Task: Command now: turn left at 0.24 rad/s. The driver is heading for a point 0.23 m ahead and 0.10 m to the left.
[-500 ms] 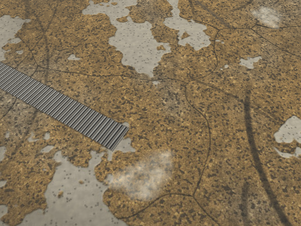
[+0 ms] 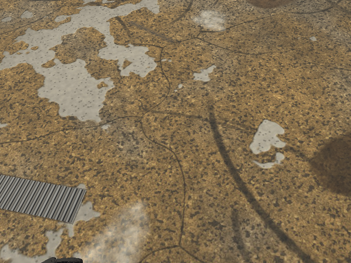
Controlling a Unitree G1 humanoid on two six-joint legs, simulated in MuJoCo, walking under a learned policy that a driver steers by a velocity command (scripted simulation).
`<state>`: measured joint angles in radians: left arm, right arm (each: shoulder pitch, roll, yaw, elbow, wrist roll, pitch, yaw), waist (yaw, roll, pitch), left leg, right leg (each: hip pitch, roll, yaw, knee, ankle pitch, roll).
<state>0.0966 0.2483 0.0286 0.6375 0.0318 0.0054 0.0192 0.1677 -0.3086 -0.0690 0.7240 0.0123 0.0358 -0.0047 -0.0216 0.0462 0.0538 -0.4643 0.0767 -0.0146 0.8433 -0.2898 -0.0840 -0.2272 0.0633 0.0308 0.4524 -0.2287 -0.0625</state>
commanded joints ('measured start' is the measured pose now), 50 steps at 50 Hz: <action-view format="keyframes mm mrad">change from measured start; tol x4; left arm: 1 18 213 60 -22 3 -6 0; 6 -25 152 38 11 -35 1 3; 9 60 83 25 28 -4 -22 3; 13 0 118 35 61 -15 -5 -1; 50 105 116 33 394 -27 0 30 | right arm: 1 -73 -129 -23 -105 15 -8 0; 6 33 -53 1 -82 -4 -23 -1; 8 47 -154 -10 -96 -27 -31 -12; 11 -26 -55 20 -96 -22 -40 -2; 27 -36 -62 27 -79 -22 -34 0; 50 14 -61 29 110 -20 -49 -17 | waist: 1 69 -201 -42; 7 -11 -93 -109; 9 73 195 -169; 14 16 37 -141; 21 11 -37 -101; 50 31 -35 -34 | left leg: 1 25 -4 21 -15 -80 14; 3 28 -4 5 -60 -148 29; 5 104 -22 21 -180 -108 42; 6 178 -35 36 -320 19 55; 7 263 -17 -9 -429 252 74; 8 368 94 -151 -416 591 116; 9 328 175 -224 -404 650 234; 12 314 92 -169 -396 437 199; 15 303 46 -115 -378 378 158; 50 264 -27 -64 -459 210 138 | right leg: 1 19 -299 150 -133 177 -176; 4 63 -324 194 -63 337 -187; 6 64 -283 151 11 424 -147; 8 -20 -146 47 150 204 -10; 9 -26 -73 -7 138 -30 58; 10 5 -85 5 107 -61 80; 14 48 -99 8 36 136 64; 18 64 -108 10 4 187 57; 50 94 -113 -9 -67 107 77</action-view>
